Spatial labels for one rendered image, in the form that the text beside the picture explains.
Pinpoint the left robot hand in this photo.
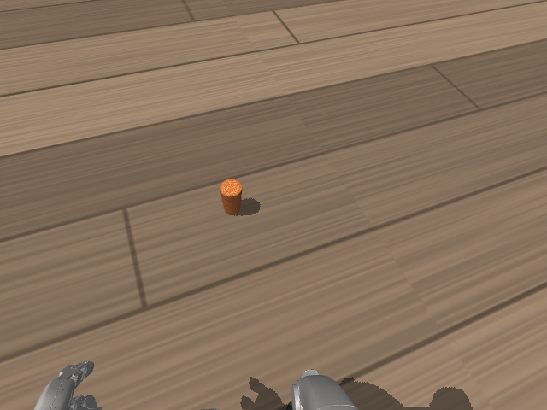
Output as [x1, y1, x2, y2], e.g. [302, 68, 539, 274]
[34, 361, 103, 410]

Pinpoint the cup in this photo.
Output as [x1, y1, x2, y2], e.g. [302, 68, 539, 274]
[220, 179, 242, 215]

